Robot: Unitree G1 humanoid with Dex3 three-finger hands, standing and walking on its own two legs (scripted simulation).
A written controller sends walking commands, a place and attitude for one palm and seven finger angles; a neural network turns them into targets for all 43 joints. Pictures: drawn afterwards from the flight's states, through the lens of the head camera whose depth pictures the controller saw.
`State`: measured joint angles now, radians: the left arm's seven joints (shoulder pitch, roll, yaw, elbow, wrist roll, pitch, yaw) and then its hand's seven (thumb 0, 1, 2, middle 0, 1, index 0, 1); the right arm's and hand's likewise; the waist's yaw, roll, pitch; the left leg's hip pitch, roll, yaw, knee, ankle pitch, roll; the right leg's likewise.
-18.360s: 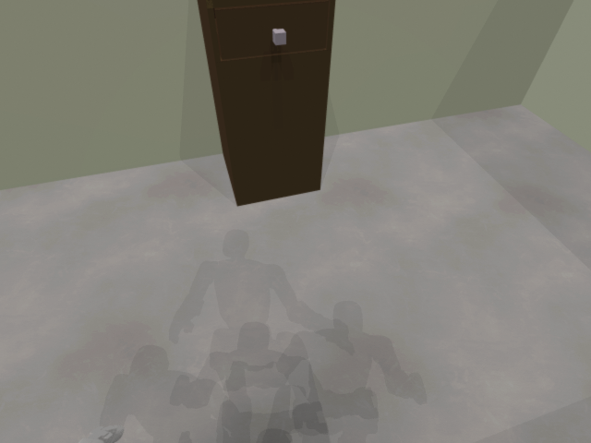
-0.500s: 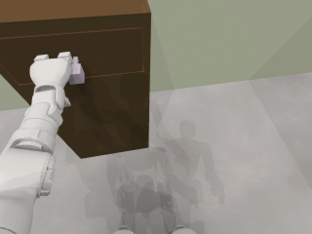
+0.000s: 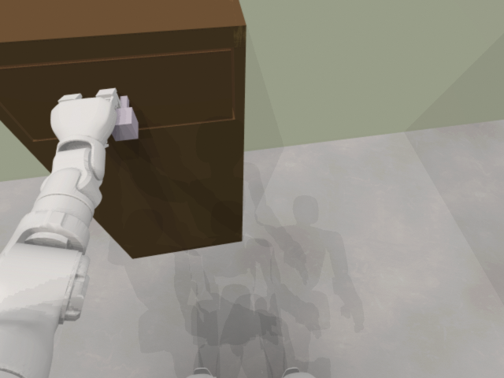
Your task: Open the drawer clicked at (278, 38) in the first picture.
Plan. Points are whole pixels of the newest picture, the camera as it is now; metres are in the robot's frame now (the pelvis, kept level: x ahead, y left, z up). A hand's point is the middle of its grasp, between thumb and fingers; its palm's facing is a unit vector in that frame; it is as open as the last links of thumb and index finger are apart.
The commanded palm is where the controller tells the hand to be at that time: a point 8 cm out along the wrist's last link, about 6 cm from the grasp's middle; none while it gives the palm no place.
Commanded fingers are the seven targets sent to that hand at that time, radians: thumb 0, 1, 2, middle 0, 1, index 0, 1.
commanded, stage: pull the drawer open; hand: left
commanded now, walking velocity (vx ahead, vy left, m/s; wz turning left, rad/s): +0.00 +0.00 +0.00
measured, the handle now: (124, 115) +0.54 +0.20 +0.06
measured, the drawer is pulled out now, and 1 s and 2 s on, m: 0.00 0.11 0.22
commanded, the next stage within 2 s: none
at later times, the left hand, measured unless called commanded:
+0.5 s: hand (98, 159) +0.47 +0.23 +0.04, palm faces -0.03 -0.03 -1.00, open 5.0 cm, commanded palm +0.42 +0.22 +0.09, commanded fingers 0.00 0.90 0.90 -0.40 -1.35 -0.40 -1.35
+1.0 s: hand (96, 199) +0.39 +0.22 +0.04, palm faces +0.00 -0.04 -1.00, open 5.0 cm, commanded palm +0.36 +0.21 +0.09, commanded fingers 0.00 0.90 0.90 -0.40 -1.35 -0.40 -1.35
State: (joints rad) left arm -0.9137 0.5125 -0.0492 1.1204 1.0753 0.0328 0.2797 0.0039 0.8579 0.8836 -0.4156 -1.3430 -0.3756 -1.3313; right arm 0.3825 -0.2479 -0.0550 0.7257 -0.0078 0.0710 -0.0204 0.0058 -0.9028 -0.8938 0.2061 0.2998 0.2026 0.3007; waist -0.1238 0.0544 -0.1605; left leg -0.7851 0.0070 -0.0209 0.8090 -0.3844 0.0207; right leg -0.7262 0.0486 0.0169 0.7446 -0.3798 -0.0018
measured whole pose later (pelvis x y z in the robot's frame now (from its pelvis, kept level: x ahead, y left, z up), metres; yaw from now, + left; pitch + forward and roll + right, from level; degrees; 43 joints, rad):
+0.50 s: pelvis +0.02 +0.00 +0.01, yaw -1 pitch +17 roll -2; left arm -0.65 0.43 -0.06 0.86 1.04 0.07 0.27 0.00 0.89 0.90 -0.42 -1.35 -0.36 -1.35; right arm 0.33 -0.25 -0.06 0.68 0.01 0.11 -0.01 0.01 -0.90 -0.89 0.21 0.30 0.20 0.30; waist -0.06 0.06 -0.17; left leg -0.65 0.00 0.00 0.75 -0.39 0.03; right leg -0.60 0.04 0.04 0.69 -0.39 0.00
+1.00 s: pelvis +0.01 -0.01 +0.01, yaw +1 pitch +12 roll -1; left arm -0.39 0.36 -0.13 0.58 1.03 0.14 0.27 0.00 0.89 0.90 -0.42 -1.35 -0.37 -1.36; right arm 0.23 -0.24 -0.05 0.66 0.02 0.12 -0.02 0.01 -0.90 -0.89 0.20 0.30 0.20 0.30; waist -0.01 0.06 -0.15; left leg -0.54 -0.01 -0.02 0.70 -0.37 0.01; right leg -0.50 0.03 0.02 0.68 -0.39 -0.01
